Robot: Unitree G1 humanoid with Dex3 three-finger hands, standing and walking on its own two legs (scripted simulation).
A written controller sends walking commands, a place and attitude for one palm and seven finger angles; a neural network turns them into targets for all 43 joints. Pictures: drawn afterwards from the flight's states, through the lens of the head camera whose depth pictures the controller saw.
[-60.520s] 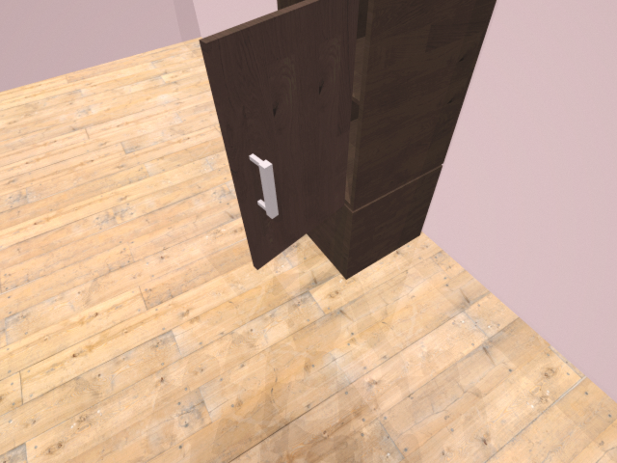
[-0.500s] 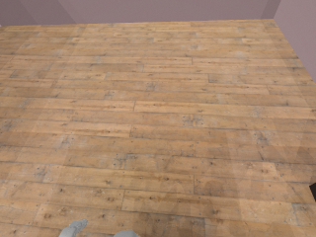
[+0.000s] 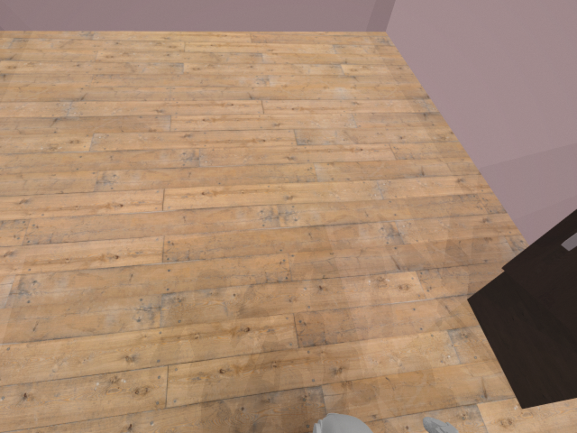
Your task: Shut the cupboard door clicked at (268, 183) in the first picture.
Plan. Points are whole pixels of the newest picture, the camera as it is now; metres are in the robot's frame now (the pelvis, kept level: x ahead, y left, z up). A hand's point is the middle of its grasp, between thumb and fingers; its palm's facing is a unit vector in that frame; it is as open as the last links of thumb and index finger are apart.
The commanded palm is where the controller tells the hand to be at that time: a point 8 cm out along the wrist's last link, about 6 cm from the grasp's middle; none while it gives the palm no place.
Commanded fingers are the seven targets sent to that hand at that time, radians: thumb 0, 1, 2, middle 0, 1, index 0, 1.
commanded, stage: turn to face it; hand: left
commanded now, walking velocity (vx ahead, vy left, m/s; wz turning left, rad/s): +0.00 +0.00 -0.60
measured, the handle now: out of the picture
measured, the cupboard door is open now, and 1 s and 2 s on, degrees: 25 25 25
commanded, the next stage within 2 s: take the last steps up to it in 1.42 s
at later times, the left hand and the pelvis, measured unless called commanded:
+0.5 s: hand (217, 413) +0.16 +0.11 -0.15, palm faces -0.30 -0.92 -0.26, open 7.4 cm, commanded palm none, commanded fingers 0.00 0.90 0.90 -0.20 -0.30 -0.20 -0.30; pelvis +0.01 -0.05 +0.00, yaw -17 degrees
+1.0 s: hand (219, 366) +0.23 +0.13 -0.17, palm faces -0.53 -0.82 -0.22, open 7.4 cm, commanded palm none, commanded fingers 0.00 0.90 0.90 -0.20 -0.30 -0.20 -0.30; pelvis +0.04 -0.02 +0.00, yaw -35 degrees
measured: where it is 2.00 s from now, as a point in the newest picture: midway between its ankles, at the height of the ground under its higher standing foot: outside the picture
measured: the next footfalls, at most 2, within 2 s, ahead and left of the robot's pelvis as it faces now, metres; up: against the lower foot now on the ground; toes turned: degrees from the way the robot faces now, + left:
right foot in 0.28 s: +0.02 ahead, -0.15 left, +0.00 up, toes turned -15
left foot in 0.74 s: +0.12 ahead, +0.06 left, +0.00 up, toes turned -24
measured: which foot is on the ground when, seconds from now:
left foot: down 0.00-0.28, up 0.30-0.72, down 0.74-1.00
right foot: up 0.00-0.26, down 0.28-0.74, up 0.76-1.00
